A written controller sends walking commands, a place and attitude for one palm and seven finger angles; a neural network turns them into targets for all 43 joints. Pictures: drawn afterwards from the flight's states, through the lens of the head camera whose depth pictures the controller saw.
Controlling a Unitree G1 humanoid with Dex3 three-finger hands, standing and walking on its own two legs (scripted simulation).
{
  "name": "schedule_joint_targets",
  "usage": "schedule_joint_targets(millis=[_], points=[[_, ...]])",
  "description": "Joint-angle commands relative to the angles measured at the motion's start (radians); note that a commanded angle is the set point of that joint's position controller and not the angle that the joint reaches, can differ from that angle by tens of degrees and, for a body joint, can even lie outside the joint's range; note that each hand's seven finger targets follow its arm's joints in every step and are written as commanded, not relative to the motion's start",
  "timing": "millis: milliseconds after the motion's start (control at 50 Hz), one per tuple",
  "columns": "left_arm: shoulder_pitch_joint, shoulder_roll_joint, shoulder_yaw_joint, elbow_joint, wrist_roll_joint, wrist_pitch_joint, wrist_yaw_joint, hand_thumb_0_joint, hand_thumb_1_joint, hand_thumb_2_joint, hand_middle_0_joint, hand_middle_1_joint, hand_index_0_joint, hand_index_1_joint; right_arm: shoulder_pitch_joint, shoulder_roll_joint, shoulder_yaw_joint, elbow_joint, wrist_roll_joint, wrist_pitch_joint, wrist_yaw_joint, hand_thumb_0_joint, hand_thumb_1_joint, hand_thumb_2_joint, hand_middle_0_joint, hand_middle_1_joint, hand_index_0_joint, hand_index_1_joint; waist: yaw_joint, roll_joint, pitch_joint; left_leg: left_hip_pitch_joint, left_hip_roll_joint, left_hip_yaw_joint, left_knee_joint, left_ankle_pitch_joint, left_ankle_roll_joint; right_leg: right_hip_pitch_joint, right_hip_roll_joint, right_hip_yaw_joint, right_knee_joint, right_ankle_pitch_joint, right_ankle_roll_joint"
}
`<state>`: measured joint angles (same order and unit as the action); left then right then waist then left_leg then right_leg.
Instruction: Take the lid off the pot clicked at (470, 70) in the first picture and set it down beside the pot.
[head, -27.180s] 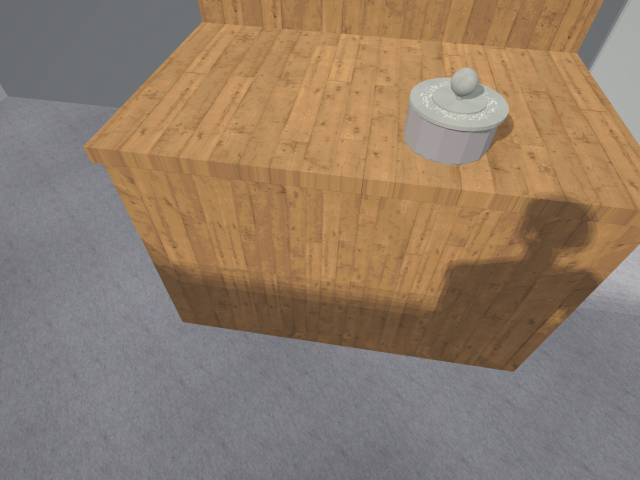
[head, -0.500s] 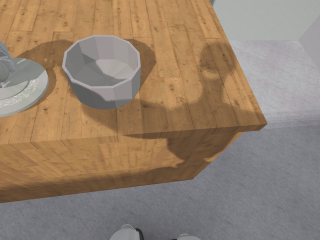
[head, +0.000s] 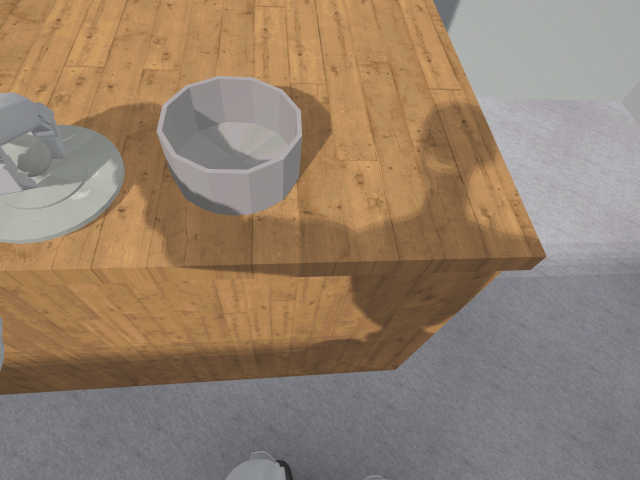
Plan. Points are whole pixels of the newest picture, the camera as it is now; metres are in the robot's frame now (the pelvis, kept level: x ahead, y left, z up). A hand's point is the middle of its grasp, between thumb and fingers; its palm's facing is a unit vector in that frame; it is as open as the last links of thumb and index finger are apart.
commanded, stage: open the fingers wide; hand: left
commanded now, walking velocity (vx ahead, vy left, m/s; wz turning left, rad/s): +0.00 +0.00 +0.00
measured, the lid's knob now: (26, 155) +0.48 +0.35 +0.08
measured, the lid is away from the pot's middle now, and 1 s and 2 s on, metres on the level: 0.25 0.24 0.24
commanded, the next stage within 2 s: raise the empty hand in 0.70 s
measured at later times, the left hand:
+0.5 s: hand (31, 149) +0.47 +0.33 +0.11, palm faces -0.41 -0.11 -0.91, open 10.4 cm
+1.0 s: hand (10, 151) +0.46 +0.34 +0.12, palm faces -0.40 -0.13 -0.91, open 11.1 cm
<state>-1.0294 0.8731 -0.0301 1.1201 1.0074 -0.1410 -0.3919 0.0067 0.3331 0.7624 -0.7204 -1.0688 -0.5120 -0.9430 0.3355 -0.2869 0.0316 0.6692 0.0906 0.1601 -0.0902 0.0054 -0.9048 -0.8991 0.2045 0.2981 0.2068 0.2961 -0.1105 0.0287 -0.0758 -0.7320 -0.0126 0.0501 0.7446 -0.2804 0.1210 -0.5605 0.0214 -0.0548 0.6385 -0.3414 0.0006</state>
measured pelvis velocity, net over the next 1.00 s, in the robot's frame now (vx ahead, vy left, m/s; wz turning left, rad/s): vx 0.01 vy -0.02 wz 0.00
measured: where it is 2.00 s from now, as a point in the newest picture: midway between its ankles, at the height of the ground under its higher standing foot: outside the picture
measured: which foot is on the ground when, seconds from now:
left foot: down 0.00-1.00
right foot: down 0.00-1.00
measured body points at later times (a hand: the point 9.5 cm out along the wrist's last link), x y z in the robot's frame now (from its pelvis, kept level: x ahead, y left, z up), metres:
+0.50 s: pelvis +0.01 -0.01 +0.00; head +0.10 +0.01 +0.44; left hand +0.49 +0.33 +0.16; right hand +0.00 -0.30 -0.11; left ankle +0.04 +0.04 -0.71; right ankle -0.02 -0.15 -0.71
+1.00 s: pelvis +0.01 -0.02 +0.00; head +0.09 +0.00 +0.44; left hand +0.47 +0.34 +0.17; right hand +0.03 -0.31 -0.11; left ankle +0.04 +0.03 -0.71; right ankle -0.02 -0.16 -0.71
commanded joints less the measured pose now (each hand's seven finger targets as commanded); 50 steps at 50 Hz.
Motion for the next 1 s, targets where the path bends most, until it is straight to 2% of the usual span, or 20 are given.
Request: schedule_joint_targets(millis=[0, 40, 80, 140, 200, 320, 340, 380, 440, 480, 540, 580, 640, 700, 740, 800, 860, 900, 960, 980], points=[[-0.509, 0.270, 0.051, -0.221, -0.030, -0.019, 0.040, 0.000, 0.324, 0.775, -0.587, -0.994, -0.536, -0.956, 0.124, -0.216, -0.073, -0.027, 0.003, -0.032, -0.028, 0.000, -0.900, -0.900, 0.200, 0.300, 0.200, 0.300, -0.024, 0.183, -0.385, 0.692, 0.053, -0.196, -0.093, 0.245, -0.073, -0.254, 0.064, -0.012, -0.078, 0.060, -0.041], [-0.524, 0.294, 0.064, -0.223, -0.017, -0.016, 0.048, 0.000, 0.288, 0.763, -0.562, -0.979, -0.517, -0.945, 0.129, -0.216, -0.076, -0.028, -0.002, -0.033, -0.028, 0.000, -0.900, -0.900, 0.200, 0.300, 0.200, 0.300, -0.025, 0.202, -0.415, 0.699, 0.047, -0.195, -0.086, 0.229, -0.073, -0.253, 0.064, -0.006, -0.078, 0.060, -0.041], [-0.502, 0.273, 0.047, -0.170, -0.019, -0.006, 0.049, 0.000, 0.251, 0.752, -0.538, -0.963, -0.498, -0.933, 0.127, -0.220, -0.073, -0.023, 0.000, -0.033, -0.028, 0.000, -0.900, -0.900, 0.200, 0.300, 0.200, 0.300, -0.032, 0.151, -0.357, 0.642, 0.044, -0.188, -0.095, 0.173, -0.068, -0.250, 0.063, -0.009, -0.080, 0.051, -0.041], [-0.525, 0.254, 0.034, -0.213, -0.013, -0.007, 0.049, 0.000, 0.194, 0.740, -0.504, -0.936, -0.472, -0.912, 0.131, -0.218, -0.080, -0.020, -0.001, -0.035, -0.025, 0.000, -0.900, -0.900, 0.200, 0.300, 0.200, 0.300, -0.022, 0.203, -0.417, 0.709, 0.051, -0.201, -0.084, 0.274, -0.084, -0.266, 0.064, -0.009, -0.066, 0.068, -0.043], [-0.484, 0.263, 0.041, -0.149, -0.021, -0.005, 0.042, 0.000, 0.135, 0.732, -0.471, -0.906, -0.447, -0.888, 0.131, -0.220, -0.070, -0.023, 0.002, -0.036, -0.026, 0.000, -0.900, -0.900, 0.200, 0.300, 0.200, 0.300, -0.022, 0.146, -0.379, 0.641, 0.040, -0.175, -0.080, 0.253, -0.070, -0.232, 0.065, -0.010, -0.068, 0.078, -0.043], [-0.518, 0.326, 0.081, -0.193, 0.000, -0.008, 0.047, 0.000, 0.017, 0.716, -0.406, -0.844, -0.398, -0.838, 0.145, -0.220, -0.078, -0.018, -0.004, -0.025, -0.026, 0.000, -0.900, -0.900, 0.200, 0.300, 0.200, 0.300, -0.017, 0.183, -0.455, 0.682, 0.043, -0.167, -0.060, 0.347, -0.077, -0.222, 0.070, -0.006, -0.061, 0.110, -0.039], [-0.472, 0.301, 0.066, -0.121, 0.002, -0.002, 0.045, 0.000, -0.002, 0.714, -0.395, -0.834, -0.390, -0.830, 0.149, -0.217, -0.075, -0.020, -0.001, -0.025, -0.026, 0.000, -0.900, -0.900, 0.200, 0.300, 0.200, 0.300, -0.023, 0.160, -0.404, 0.649, 0.036, -0.163, -0.057, 0.326, -0.075, -0.233, 0.073, -0.009, -0.062, 0.105, -0.041], [-0.485, 0.342, 0.096, -0.168, 0.004, -0.003, 0.046, 0.000, -0.042, 0.708, -0.373, -0.813, -0.373, -0.813, 0.149, -0.219, -0.078, -0.024, -0.002, -0.018, -0.023, 0.000, -0.900, -0.900, 0.200, 0.300, 0.200, 0.300, -0.013, 0.164, -0.437, 0.648, 0.036, -0.154, -0.056, 0.354, -0.073, -0.204, 0.073, -0.007, -0.060, 0.130, -0.041], [-0.440, 0.358, 0.127, -0.191, 0.006, -0.011, 0.045, 0.000, -0.045, 0.716, -0.377, -0.807, -0.377, -0.807, 0.148, -0.209, -0.081, -0.036, -0.004, -0.009, -0.018, 0.000, -0.900, -0.900, 0.200, 0.300, 0.200, 0.300, -0.001, 0.194, -0.473, 0.689, 0.035, -0.149, -0.036, 0.472, -0.084, -0.197, 0.078, -0.009, -0.055, 0.158, -0.041], [-0.398, 0.349, 0.116, -0.109, -0.002, 0.001, 0.039, 0.000, -0.049, 0.723, -0.380, -0.801, -0.380, -0.801, 0.146, -0.214, -0.077, -0.036, 0.000, -0.003, -0.016, 0.000, -0.900, -0.900, 0.200, 0.300, 0.200, 0.300, -0.012, 0.107, -0.391, 0.588, 0.026, -0.124, -0.045, 0.370, -0.065, -0.172, 0.079, -0.009, -0.063, 0.154, -0.036], [-0.437, 0.389, 0.135, -0.174, 0.007, -0.002, 0.042, 0.000, -0.054, 0.734, -0.385, -0.792, -0.385, -0.792, 0.141, -0.213, -0.075, -0.042, 0.002, 0.003, -0.018, 0.000, -0.900, -0.900, 0.200, 0.300, 0.200, 0.300, -0.003, 0.152, -0.439, 0.610, 0.025, -0.120, -0.045, 0.403, -0.063, -0.149, 0.076, -0.005, -0.058, 0.175, -0.039], [-0.436, 0.361, 0.113, -0.168, 0.005, -0.001, 0.036, 0.000, -0.055, 0.736, -0.386, -0.790, -0.386, -0.790, 0.138, -0.212, -0.077, -0.041, 0.003, 0.005, -0.017, 0.000, -0.900, -0.900, 0.200, 0.300, 0.200, 0.300, -0.014, 0.144, -0.421, 0.605, 0.027, -0.116, -0.045, 0.378, -0.060, -0.157, 0.077, -0.005, -0.065, 0.166, -0.036], [-0.405, 0.389, 0.141, -0.157, -0.002, -0.009, 0.032, 0.000, -0.055, 0.737, -0.386, -0.789, -0.386, -0.789, 0.137, -0.210, -0.074, -0.042, 0.004, 0.009, -0.021, 0.000, -0.900, -0.900, 0.200, 0.300, 0.200, 0.300, -0.010, 0.136, -0.425, 0.600, 0.025, -0.109, -0.036, 0.398, -0.055, -0.145, 0.077, -0.003, -0.062, 0.182, -0.033], [-0.424, 0.335, 0.091, -0.186, -0.015, -0.013, 0.022, 0.000, -0.055, 0.736, -0.386, -0.790, -0.386, -0.790, 0.119, -0.206, -0.069, -0.044, 0.013, 0.005, -0.023, 0.000, -0.900, -0.900, 0.200, 0.300, 0.200, 0.300, -0.014, 0.148, -0.401, 0.587, 0.022, -0.094, -0.044, 0.373, -0.048, -0.136, 0.074, -0.004, -0.066, 0.186, -0.035], [-0.414, 0.399, 0.141, -0.187, -0.002, -0.014, 0.028, 0.000, -0.053, 0.732, -0.384, -0.793, -0.384, -0.793, 0.122, -0.207, -0.072, -0.043, 0.008, 0.011, -0.023, 0.000, -0.900, -0.900, 0.200, 0.300, 0.200, 0.300, -0.010, 0.167, -0.432, 0.605, 0.022, -0.101, -0.032, 0.387, -0.050, -0.137, 0.075, 0.003, -0.064, 0.189, -0.034], [-0.415, 0.356, 0.112, -0.218, -0.021, -0.021, 0.018, 0.000, -0.051, 0.728, -0.382, -0.796, -0.382, -0.796, 0.107, -0.204, -0.069, -0.046, 0.013, 0.007, -0.024, 0.000, -0.900, -0.900, 0.200, 0.300, 0.200, 0.300, -0.009, 0.165, -0.424, 0.607, 0.022, -0.091, -0.033, 0.413, -0.046, -0.129, 0.074, -0.004, -0.063, 0.206, -0.035], [-0.422, 0.438, 0.160, -0.178, -0.010, -0.009, 0.022, 0.000, -0.051, 0.728, -0.382, -0.796, -0.382, -0.796, 0.100, -0.207, -0.065, -0.045, 0.012, 0.011, -0.027, 0.000, -0.900, -0.900, 0.200, 0.300, 0.200, 0.300, -0.011, 0.139, -0.407, 0.550, 0.012, -0.083, -0.033, 0.320, -0.040, -0.092, 0.071, 0.009, -0.073, 0.198, -0.032], [-0.471, 0.363, 0.092, -0.229, -0.024, -0.008, 0.010, 0.000, -0.051, 0.728, -0.382, -0.796, -0.382, -0.796, 0.087, -0.205, -0.061, -0.043, 0.019, 0.002, -0.030, 0.000, -0.900, -0.900, 0.200, 0.300, 0.200, 0.300, -0.016, 0.181, -0.412, 0.586, 0.019, -0.085, -0.045, 0.343, -0.041, -0.107, 0.068, 0.002, -0.074, 0.197, -0.034], [-0.459, 0.425, 0.142, -0.214, -0.016, -0.002, 0.007, 0.000, -0.051, 0.728, -0.382, -0.796, -0.382, -0.796, 0.094, -0.208, -0.064, -0.040, 0.014, 0.004, -0.030, 0.000, -0.900, -0.900, 0.200, 0.300, 0.200, 0.300, -0.011, 0.165, -0.436, 0.599, 0.019, -0.092, -0.035, 0.362, -0.040, -0.091, 0.070, 0.005, -0.079, 0.209, -0.032], [-0.450, 0.395, 0.115, -0.179, -0.019, 0.006, 0.000, 0.000, -0.051, 0.728, -0.382, -0.796, -0.382, -0.796, 0.088, -0.206, -0.062, -0.043, 0.017, 0.004, -0.029, 0.000, -0.900, -0.900, 0.200, 0.300, 0.200, 0.300, -0.018, 0.154, -0.398, 0.572, 0.013, -0.087, -0.039, 0.328, -0.039, -0.094, 0.070, 0.006, -0.085, 0.200, -0.032]])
